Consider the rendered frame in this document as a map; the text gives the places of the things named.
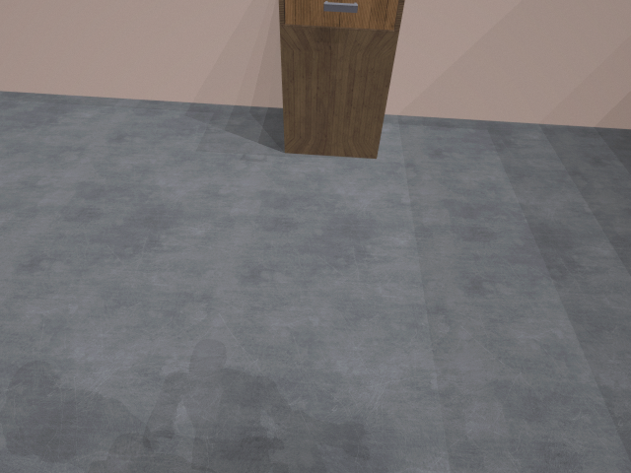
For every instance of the cabinet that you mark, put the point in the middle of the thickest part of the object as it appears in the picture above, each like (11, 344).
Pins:
(335, 84)

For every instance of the drawer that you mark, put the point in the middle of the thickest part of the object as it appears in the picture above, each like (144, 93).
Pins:
(371, 14)

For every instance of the handle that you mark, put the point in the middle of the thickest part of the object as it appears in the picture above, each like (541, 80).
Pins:
(340, 7)

